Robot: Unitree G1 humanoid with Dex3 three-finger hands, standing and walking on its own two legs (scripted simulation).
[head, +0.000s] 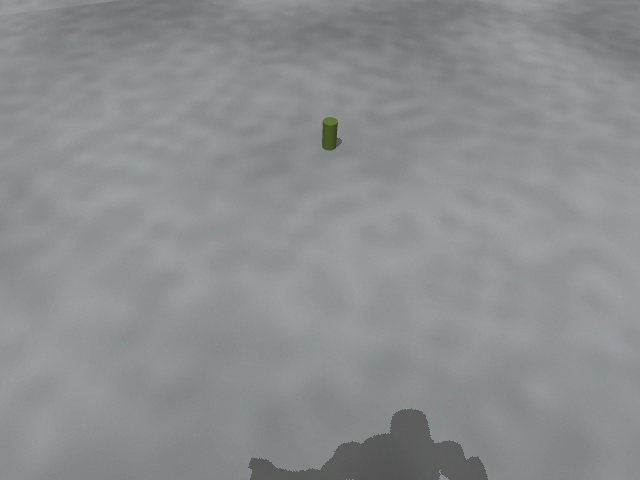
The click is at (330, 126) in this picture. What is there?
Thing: squat round
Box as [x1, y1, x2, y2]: [322, 117, 337, 150]
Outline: 332,117 327,117 323,119 322,146 323,148 329,150 335,147 337,120
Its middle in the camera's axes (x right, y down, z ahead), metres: +0.05 -0.54 +2.01
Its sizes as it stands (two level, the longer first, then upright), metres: 0.073 0.073 0.149
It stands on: the floor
